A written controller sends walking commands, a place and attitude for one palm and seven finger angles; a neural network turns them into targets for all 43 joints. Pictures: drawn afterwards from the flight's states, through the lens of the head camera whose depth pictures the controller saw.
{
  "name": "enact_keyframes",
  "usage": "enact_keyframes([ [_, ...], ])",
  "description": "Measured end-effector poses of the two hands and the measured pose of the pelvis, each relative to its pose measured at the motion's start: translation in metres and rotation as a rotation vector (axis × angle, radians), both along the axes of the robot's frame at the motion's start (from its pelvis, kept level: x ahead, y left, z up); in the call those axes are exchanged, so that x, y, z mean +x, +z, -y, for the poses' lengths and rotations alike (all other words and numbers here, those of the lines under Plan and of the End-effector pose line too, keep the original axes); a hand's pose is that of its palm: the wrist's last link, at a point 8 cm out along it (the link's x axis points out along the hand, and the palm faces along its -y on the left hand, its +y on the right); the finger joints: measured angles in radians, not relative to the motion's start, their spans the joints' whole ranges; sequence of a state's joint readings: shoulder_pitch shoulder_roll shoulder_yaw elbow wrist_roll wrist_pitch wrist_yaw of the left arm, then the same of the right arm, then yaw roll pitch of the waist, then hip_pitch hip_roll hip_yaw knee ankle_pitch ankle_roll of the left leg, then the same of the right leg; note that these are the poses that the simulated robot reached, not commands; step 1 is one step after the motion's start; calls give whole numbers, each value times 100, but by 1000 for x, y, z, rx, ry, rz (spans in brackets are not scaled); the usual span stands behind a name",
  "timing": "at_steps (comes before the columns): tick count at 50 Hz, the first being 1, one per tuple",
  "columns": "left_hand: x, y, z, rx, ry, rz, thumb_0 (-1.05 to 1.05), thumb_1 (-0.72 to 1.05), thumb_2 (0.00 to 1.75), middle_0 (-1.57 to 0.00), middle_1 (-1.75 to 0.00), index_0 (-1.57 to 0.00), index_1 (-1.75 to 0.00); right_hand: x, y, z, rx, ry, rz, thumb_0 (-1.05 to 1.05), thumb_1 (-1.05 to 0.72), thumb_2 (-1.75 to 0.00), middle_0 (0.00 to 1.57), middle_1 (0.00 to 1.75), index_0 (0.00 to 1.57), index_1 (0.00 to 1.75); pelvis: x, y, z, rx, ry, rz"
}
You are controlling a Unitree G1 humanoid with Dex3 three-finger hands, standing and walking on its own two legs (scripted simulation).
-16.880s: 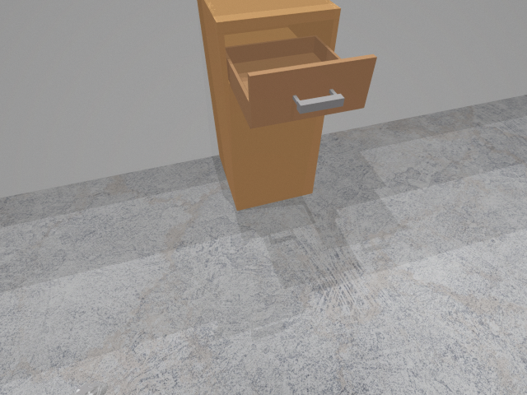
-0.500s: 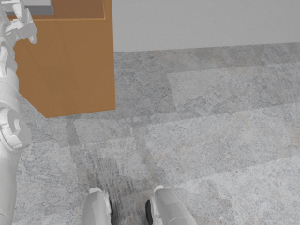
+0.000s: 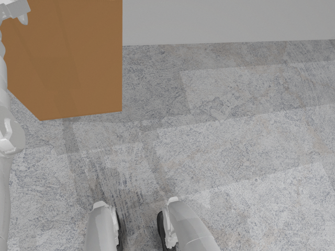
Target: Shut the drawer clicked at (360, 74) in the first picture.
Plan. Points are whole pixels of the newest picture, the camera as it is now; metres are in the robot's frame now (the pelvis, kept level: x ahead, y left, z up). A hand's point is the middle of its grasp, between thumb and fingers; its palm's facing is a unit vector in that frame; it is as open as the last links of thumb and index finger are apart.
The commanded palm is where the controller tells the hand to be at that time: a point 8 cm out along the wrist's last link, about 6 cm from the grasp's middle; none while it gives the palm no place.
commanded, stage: pull the fist back off the drawer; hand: left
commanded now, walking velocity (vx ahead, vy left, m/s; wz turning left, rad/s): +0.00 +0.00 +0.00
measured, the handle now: out of the picture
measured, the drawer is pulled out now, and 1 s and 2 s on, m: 0.00 0.00 0.00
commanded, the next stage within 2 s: draw the hand back to the body in 0.42 s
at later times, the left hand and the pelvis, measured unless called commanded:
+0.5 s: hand (25, 5) +0.59 +0.18 +0.11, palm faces +0.09 -1.00 +0.00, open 3.2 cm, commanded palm +0.56 +0.22 +0.11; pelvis +0.03 -0.01 +0.03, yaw +0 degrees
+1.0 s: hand out of the picture +0.44 +0.20 +0.17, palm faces +0.07 -1.00 -0.02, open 3.3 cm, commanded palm +0.40 +0.25 +0.19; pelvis +0.07 -0.02 +0.07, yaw +3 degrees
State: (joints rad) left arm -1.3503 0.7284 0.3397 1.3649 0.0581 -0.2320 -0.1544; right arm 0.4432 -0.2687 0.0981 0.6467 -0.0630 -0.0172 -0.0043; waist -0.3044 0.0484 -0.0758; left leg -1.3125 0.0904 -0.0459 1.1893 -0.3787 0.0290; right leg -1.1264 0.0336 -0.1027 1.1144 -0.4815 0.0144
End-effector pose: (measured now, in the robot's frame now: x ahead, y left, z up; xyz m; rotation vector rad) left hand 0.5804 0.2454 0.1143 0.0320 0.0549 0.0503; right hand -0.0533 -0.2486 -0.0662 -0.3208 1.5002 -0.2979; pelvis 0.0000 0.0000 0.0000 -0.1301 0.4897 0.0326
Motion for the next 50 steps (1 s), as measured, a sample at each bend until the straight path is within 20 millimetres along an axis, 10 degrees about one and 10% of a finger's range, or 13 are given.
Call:
enact_keyframes([
  [14, -5, -3, 8, -22, 15, 4, 1, 78, 91, -140, -160, -139, -160, 10, 0, -4, 52, -16, 2, 0, -90, -90, 21, 30, 20, 30, 9, 8, -1, 15, -12, 16],
  [30, -20, 3, 5, -14, 37, 27, 2, 89, 90, -140, -160, -139, -160, 74, 8, 15, 79, -18, 72, 0, -90, -90, 21, 30, 20, 30, 46, 32, 9, 46, -23, 68],
  [50, -165, 59, -11, -9, 16, 91, 2, 90, 90, -140, -160, -140, -160, 255, 50, 19, 143, 163, 553, 0, -90, -90, 20, 30, 20, 30, 74, 74, 18, 99, 23, 297],
])
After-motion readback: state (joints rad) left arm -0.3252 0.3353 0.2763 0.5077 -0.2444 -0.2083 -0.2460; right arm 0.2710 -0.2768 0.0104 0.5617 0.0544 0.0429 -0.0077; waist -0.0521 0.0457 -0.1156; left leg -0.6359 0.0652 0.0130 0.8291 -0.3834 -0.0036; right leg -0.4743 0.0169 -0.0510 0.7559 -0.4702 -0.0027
